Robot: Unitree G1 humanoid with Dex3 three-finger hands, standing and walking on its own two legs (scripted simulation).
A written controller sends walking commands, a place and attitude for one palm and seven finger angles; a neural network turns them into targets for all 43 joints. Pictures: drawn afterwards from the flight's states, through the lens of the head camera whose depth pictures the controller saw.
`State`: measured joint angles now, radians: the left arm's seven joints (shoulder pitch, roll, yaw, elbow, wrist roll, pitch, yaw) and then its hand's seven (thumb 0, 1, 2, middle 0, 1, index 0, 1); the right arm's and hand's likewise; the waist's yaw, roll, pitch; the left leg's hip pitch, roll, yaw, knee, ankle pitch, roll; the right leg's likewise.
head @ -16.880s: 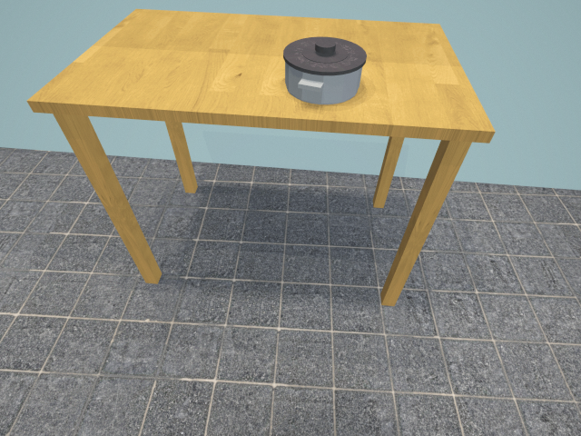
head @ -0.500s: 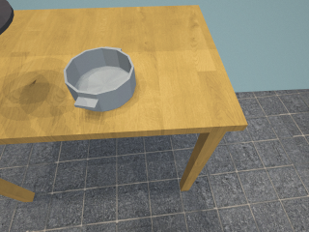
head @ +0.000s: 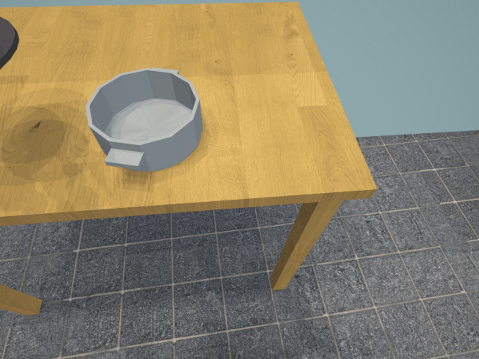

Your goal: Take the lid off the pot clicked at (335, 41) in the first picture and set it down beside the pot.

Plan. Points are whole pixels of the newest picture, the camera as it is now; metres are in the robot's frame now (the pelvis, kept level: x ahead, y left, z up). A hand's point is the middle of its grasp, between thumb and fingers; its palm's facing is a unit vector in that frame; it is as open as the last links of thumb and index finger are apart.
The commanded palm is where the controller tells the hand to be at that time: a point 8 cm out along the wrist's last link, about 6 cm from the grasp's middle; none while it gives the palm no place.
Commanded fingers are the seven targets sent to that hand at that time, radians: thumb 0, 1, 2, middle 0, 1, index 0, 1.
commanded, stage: lower the lid onto the table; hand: left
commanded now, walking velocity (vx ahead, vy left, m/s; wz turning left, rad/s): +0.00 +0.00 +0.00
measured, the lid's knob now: out of the picture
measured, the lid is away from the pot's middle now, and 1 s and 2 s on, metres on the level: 0.24 0.24 0.24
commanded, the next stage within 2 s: open the fingers wide in 2.00 s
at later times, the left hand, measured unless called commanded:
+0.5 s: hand out of the picture +0.48 +0.34 +0.23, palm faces -0.30 -0.24 -0.92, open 8.1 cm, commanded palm +0.50 +0.35 +0.30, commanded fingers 0.00 0.68 0.99 -1.12 -1.20 -0.67 -1.07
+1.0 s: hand out of the picture +0.47 +0.36 +0.20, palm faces -0.34 -0.25 -0.90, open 8.0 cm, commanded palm +0.50 +0.36 +0.27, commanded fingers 0.00 0.68 0.99 -1.12 -1.20 -0.67 -1.07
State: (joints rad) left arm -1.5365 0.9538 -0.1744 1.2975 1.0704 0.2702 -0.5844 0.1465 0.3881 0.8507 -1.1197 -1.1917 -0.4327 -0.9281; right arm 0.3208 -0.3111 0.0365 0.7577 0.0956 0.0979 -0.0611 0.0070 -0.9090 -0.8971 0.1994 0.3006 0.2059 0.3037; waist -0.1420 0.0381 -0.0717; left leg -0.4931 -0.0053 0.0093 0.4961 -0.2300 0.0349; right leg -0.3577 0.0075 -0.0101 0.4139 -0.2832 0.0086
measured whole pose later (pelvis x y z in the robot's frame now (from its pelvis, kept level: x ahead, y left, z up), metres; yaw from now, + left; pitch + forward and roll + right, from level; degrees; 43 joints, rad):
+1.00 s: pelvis +0.00 +0.01 -0.01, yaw -1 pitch +14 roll -2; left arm -1.40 0.98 -0.10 1.34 1.05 0.14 -0.54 0.14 0.39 0.85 -1.12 -1.19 -0.43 -0.93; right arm 0.33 -0.30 0.04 0.73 0.10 0.13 -0.07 0.01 -0.91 -0.90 0.20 0.30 0.21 0.30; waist -0.16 0.04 -0.08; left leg -0.57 0.01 0.02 0.59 -0.28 0.04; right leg -0.43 0.02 0.00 0.49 -0.31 0.02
